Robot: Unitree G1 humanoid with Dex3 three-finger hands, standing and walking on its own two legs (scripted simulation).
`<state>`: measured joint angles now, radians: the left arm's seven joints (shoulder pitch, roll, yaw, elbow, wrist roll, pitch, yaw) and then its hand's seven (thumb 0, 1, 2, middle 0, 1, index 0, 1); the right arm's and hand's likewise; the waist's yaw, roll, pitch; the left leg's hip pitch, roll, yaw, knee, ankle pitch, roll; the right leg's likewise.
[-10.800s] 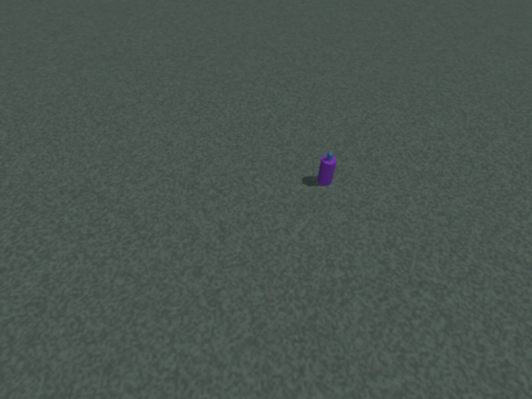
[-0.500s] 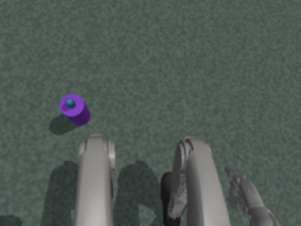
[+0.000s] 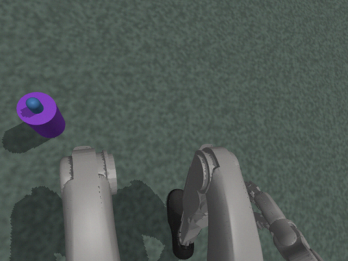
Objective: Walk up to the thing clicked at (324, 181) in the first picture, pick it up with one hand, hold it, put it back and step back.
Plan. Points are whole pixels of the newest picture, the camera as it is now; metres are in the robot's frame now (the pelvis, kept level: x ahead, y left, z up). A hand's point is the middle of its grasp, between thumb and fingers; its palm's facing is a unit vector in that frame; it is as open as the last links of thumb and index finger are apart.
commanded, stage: approach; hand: left
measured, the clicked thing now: (42, 115) +0.42 +0.29 -0.21
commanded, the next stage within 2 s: close in in 0.08 s
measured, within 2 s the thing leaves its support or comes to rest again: neither
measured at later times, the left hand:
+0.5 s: hand (21, 129) +0.38 +0.32 -0.20, palm faces +0.32 -0.95 +0.03, open 17.6 cm
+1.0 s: hand (39, 127) +0.39 +0.29 -0.21, palm faces +0.32 -0.95 +0.02, open 17.1 cm
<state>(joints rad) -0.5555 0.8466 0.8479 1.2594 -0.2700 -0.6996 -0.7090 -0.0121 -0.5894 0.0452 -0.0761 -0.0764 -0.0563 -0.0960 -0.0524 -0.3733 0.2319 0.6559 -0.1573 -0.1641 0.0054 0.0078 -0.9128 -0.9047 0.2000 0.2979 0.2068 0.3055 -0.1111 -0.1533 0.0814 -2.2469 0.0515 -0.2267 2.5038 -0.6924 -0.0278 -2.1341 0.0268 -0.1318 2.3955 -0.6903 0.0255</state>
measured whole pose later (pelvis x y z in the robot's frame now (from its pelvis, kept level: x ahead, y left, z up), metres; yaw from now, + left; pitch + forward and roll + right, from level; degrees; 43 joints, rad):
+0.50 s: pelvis -0.01 +0.01 -0.04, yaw -4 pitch +13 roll -15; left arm -0.52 0.78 0.70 1.37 -0.20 -1.04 -0.34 -0.01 -0.60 0.03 -0.07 -0.09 -0.08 -0.09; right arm -0.17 -0.37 0.42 0.60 -0.32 -0.06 0.09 0.00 -0.94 -0.91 0.20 0.30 0.21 0.31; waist -0.18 -0.26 0.25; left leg -2.23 0.04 -0.35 2.68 -0.70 -0.02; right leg -2.08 0.07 -0.21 2.48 -0.66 0.05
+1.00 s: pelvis -0.01 +0.02 -0.04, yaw -6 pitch +10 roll -17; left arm -0.51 0.75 0.56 1.39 -0.16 -1.13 -0.12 -0.01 -0.47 0.10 -0.06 -0.06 -0.06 -0.06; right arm -0.18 -0.37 0.48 0.57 -0.35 -0.01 0.14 0.00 -0.91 -0.90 0.20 0.30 0.21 0.30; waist -0.19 -0.27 0.28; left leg -2.22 0.03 -0.39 2.69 -0.70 -0.01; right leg -2.05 0.08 -0.24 2.46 -0.64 0.06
